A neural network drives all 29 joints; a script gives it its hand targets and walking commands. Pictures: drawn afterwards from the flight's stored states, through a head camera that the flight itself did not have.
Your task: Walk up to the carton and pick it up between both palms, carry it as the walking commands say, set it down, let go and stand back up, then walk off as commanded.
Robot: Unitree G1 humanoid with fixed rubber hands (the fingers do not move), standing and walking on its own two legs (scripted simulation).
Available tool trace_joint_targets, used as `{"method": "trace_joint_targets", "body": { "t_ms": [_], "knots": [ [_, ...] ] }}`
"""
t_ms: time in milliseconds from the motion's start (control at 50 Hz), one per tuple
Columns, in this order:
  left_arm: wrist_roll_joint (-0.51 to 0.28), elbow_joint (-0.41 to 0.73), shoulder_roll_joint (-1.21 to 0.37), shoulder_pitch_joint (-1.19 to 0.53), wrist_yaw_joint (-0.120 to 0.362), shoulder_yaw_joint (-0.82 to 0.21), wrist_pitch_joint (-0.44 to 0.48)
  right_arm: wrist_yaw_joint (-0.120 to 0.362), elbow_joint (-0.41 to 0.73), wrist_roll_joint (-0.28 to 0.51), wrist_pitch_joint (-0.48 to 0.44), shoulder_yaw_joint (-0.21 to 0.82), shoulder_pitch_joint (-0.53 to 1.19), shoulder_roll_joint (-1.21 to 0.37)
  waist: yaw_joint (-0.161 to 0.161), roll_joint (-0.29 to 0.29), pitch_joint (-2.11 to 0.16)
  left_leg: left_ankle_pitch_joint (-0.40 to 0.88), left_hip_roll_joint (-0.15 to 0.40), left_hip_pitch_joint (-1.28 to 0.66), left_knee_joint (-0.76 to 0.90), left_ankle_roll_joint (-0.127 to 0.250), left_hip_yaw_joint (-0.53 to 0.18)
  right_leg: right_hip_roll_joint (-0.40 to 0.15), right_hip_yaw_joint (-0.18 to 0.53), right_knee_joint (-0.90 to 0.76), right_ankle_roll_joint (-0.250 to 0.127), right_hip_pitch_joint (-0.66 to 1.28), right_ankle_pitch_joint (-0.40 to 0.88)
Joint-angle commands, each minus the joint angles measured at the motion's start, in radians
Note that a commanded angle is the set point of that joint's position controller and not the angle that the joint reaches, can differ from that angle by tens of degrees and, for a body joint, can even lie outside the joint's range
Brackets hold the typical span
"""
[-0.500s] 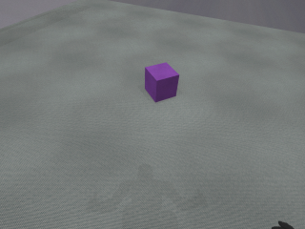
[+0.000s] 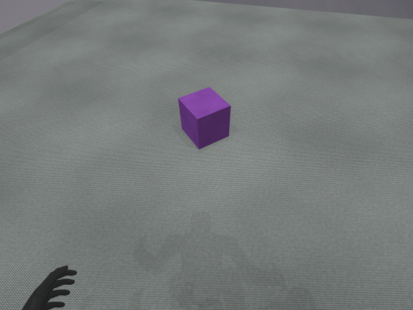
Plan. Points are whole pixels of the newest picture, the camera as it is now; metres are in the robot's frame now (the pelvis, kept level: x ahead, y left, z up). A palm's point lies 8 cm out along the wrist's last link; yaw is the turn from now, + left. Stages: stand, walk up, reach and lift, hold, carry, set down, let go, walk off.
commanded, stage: walk up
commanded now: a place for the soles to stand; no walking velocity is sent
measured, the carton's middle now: (204, 117) +1.40 -0.01 -0.62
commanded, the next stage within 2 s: none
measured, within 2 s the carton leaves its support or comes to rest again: neither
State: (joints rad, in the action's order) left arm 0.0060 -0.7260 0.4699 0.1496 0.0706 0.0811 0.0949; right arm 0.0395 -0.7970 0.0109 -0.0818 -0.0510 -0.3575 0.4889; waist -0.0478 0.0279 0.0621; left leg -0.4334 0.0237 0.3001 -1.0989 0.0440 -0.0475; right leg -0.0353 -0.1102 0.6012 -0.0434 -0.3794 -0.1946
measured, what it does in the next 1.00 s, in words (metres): walks ahead: left foot, then right foot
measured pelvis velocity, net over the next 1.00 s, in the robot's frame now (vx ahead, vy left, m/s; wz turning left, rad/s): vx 0.45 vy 0.01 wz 0.01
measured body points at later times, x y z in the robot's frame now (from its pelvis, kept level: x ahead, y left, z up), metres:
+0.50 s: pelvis +0.23 +0.04 +0.01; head +0.25 +0.06 +0.46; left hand +0.33 +0.37 -0.09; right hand +0.34 -0.31 -0.04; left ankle +0.26 +0.15 -0.72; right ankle +0.27 -0.12 -0.68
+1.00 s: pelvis +0.45 +0.01 +0.01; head +0.46 +0.01 +0.46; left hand +0.52 +0.37 -0.06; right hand +0.57 -0.32 -0.08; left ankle +0.55 +0.14 -0.71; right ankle +0.44 -0.11 -0.72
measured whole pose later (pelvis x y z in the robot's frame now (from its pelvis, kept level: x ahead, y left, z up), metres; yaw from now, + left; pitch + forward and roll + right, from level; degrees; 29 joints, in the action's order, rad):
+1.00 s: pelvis +0.45 +0.01 +0.01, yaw +1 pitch -1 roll -1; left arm 0.01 -0.73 0.51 0.33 0.06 0.08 0.09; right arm 0.08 -0.78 -0.02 -0.08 -0.06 -0.27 0.48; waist 0.05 0.02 0.04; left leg -0.25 0.08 0.45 -0.65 0.01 0.06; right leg -0.04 -0.09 0.54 -0.03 -0.22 -0.31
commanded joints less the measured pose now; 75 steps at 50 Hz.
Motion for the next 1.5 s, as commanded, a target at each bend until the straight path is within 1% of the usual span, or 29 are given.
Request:
{"method": "trace_joint_targets", "body": {
  "t_ms": [0,200,260,280,300,320,340,420,560,660,680,700,720,760,820,940,1000,1020,1040,1060,1080,1100,1200,1340,1360,1380,1400,1420,1480],
  "knots": [
    [-0.009,0.034,0.23,0.115,-0.023,0.062,0.012,0.006,0.054,-0.004,-0.018,-0.045,0.003,0.192,0.07,-0.11,-0.038,0.076,0.092,0.355,-0.004,-0.018,-0.058,-0.291,0.349,-0.354,-0.184,0.269,-0.157],
    [0.002,0.061,0.262,0.11,0.002,0.06,0.015,0.062,0.086,-0.024,-0.005,-0.062,0.164,0.135,0.08,-0.156,-0.001,0.297,0.063,0.072,0.486,-0.039,0.121,-0.227,0.185,-0.382,-0.156,0.052,-0.295],
    [-0.001,0.057,0.229,0.129,-0.004,0.036,0.008,0.049,0.066,-0.038,-0.018,-0.083,0.082,0.16,0.014,-0.061,-0.031,0.235,0.01,-0.136,0.577,-0.009,0.132,-0.186,0.121,-0.175,-0.124,0.009,-0.112],
    [-0.007,0.058,0.186,0.165,-0.009,0.018,0.003,0.034,0.037,-0.054,-0.027,-0.098,-0.037,0.197,-0.038,0.069,-0.115,0.1,0.032,-0.296,0.647,0.025,0.054,-0.12,0.049,0.092,-0.097,-0.043,-0.008],
    [-0.014,0.087,0.122,0.197,-0.014,-0.009,0.002,0.015,0.049,-0.059,-0.034,-0.12,-0.117,0.296,-0.082,0.28,-0.196,-0.166,0.312,-0.464,0.773,0.131,-0.411,-0.009,-0.015,0.45,-0.014,-0.297,-0.155],
    [-0.006,0.068,0.192,0.194,-0.026,0.006,0.0,0.007,0.07,-0.016,-0.036,-0.127,-0.094,0.326,-0.069,0.167,-0.176,-0.228,0.409,-0.429,0.874,0.246,-0.615,0.033,0.139,0.563,0.004,-0.393,-0.303],
    [-0.008,0.038,0.242,0.181,-0.029,0.018,-0.002,0.005,0.083,0.003,-0.034,-0.119,-0.022,0.294,-0.033,0.033,-0.121,-0.2,0.396,-0.35,0.846,0.25,-0.517,-0.022,0.219,0.611,0.006,-0.404,-0.24],
    [-0.002,-0.014,0.197,0.237,-0.008,0.026,-0.003,0.003,0.098,-0.014,-0.036,-0.087,0.061,0.208,0.028,0.112,-0.048,0.192,0.254,-0.119,0.833,0.173,-0.135,-0.089,0.172,0.367,0.041,-0.226,-0.148],
    [0.01,0.02,0.148,0.063,0.025,0.039,-0.013,0.013,0.108,-0.018,-0.041,-0.088,0.04,0.235,0.006,0.117,-0.009,0.127,0.219,-0.049,0.848,0.16,-0.02,-0.059,0.055,0.061,0.038,-0.107,0.034],
    [0.008,-0.013,0.164,0.135,0.013,0.062,-0.003,0.007,0.109,-0.016,-0.022,-0.059,0.022,0.199,0.074,0.017,-0.055,0.224,0.186,0.057,0.598,0.108,0.046,0.024,0.029,-0.089,-0.007,0.229,-0.01],
    [0.008,-0.039,0.21,0.263,0.0,0.081,0.006,0.004,0.121,-0.02,-0.023,-0.044,0.001,0.152,0.137,-0.124,-0.128,0.296,0.119,0.144,0.308,0.073,0.11,-0.05,0.16,-0.144,-0.045,0.413,-0.116],
    [0.01,-0.023,0.311,0.323,-0.014,0.1,0.015,0.004,0.141,-0.007,-0.023,-0.027,-0.021,0.103,0.166,-0.333,-0.199,-0.039,-0.014,0.394,0.003,0.008,0.136,-0.359,0.665,-0.301,-0.157,0.549,-0.36],
    [-0.007,-0.005,0.35,0.288,-0.02,0.097,0.013,-0.011,0.117,-0.002,-0.011,-0.04,0.009,0.186,0.155,-0.218,-0.181,-0.079,-0.002,0.45,-0.11,0.014,-0.007,-0.411,0.754,-0.342,-0.231,0.492,-0.406],
    [-0.014,0.016,0.265,0.194,-0.028,0.077,0.01,-0.009,0.086,-0.003,-0.011,-0.044,0.014,0.207,0.103,-0.12,-0.066,0.05,0.082,0.425,-0.072,0.0,-0.041,-0.34,0.529,-0.329,-0.226,0.337,-0.231],
    [-0.007,0.031,0.219,0.142,-0.025,0.058,0.011,0.011,0.03,-0.017,-0.009,-0.048,-0.045,0.174,0.061,-0.178,-0.034,0.081,0.082,0.256,0.162,-0.05,0.03,-0.224,0.259,-0.305,-0.191,0.174,0.035],
    [0.002,0.057,0.256,0.134,-0.008,0.062,0.007,0.037,0.072,-0.026,-0.006,-0.053,0.089,0.137,0.084,-0.197,-0.021,0.198,0.046,0.107,0.434,-0.039,0.126,-0.217,0.228,-0.325,-0.181,0.064,-0.234],
    [0.0,0.068,0.224,0.118,-0.009,0.041,-0.003,0.033,0.056,-0.033,-0.019,-0.069,0.04,0.146,0.028,-0.122,-0.032,0.224,0.001,-0.112,0.553,-0.019,0.144,-0.18,0.177,-0.191,-0.136,-0.055,-0.274],
    [0.004,0.07,0.187,0.136,-0.013,0.023,-0.003,0.022,0.036,-0.034,-0.027,-0.081,-0.029,0.173,-0.009,-0.041,-0.07,0.163,-0.007,-0.252,0.599,-0.001,0.11,-0.144,0.137,-0.046,-0.109,-0.113,-0.22],
    [-0.003,0.082,0.131,0.155,-0.017,0.0,-0.002,0.006,0.024,-0.047,-0.037,-0.101,-0.12,0.244,-0.067,0.17,-0.13,-0.067,0.174,-0.402,0.72,0.071,-0.183,-0.055,0.045,0.279,-0.049,-0.274,-0.183],
    [0.002,0.091,0.136,0.161,-0.027,0.001,-0.006,-0.001,0.048,-0.034,-0.042,-0.119,-0.151,0.332,-0.079,0.238,-0.119,-0.226,0.401,-0.429,0.867,0.213,-0.603,0.05,0.064,0.488,0.001,-0.451,-0.346],
    [0.003,0.059,0.216,0.154,-0.038,0.018,-0.013,-0.003,0.067,-0.008,-0.038,-0.117,-0.083,0.308,-0.045,0.047,-0.085,-0.202,0.416,-0.333,0.851,0.263,-0.562,-0.017,0.209,0.559,0.008,-0.434,-0.284],
    [-0.004,0.038,0.231,0.167,-0.035,0.024,-0.011,-0.005,0.073,0.0,-0.031,-0.104,-0.035,0.271,-0.013,0.022,-0.047,-0.121,0.377,-0.264,0.836,0.254,-0.453,-0.046,0.214,0.548,0.012,-0.414,-0.242],
    [0.005,0.002,0.165,0.195,-0.007,0.03,-0.015,-0.001,0.09,-0.024,-0.031,-0.087,0.01,0.22,0.015,0.152,-0.031,0.242,0.246,-0.07,0.804,0.195,-0.097,-0.077,0.097,0.266,0.044,-0.173,-0.159],
    [0.012,-0.014,0.168,0.193,0.001,0.066,-0.003,0.011,0.126,-0.022,-0.01,-0.069,0.057,0.201,0.069,0.055,-0.042,-0.055,0.172,0.149,0.639,0.118,-0.002,0.023,0.016,-0.036,0.012,0.199,-0.035],
    [0.012,-0.031,0.194,0.267,-0.01,0.08,0.003,0.006,0.128,-0.029,-0.01,-0.051,0.032,0.156,0.107,-0.045,-0.071,-0.023,0.132,0.218,0.47,0.091,0.037,0.006,0.08,-0.081,-0.011,0.321,-0.13],
    [0.019,-0.029,0.268,0.329,-0.02,0.099,0.015,0.006,0.151,-0.02,-0.014,-0.036,0.031,0.103,0.149,-0.265,-0.102,-0.028,0.021,0.409,0.14,0.027,0.134,-0.242,0.493,-0.264,-0.114,0.429,-0.444],
    [0.01,-0.012,0.34,0.34,-0.027,0.101,0.018,-0.005,0.142,-0.02,-0.006,-0.043,0.04,0.152,0.156,-0.265,-0.11,-0.115,-0.015,0.505,-0.045,0.011,0.057,-0.414,0.787,-0.378,-0.226,0.41,-0.575],
    [-0.006,0.001,0.311,0.286,-0.031,0.091,0.015,-0.012,0.123,-0.013,-0.001,-0.055,0.058,0.211,0.132,-0.135,-0.051,-0.048,0.046,0.499,-0.08,0.009,-0.042,-0.402,0.726,-0.364,-0.252,0.351,-0.511],
    [-0.008,0.016,0.248,0.19,-0.038,0.069,0.011,-0.004,0.061,-0.016,-0.011,-0.057,-0.02,0.197,0.075,-0.162,-0.001,0.045,0.098,0.358,0.115,-0.025,-0.004,-0.277,0.386,-0.314,-0.202,0.193,-0.199]
  ]
}}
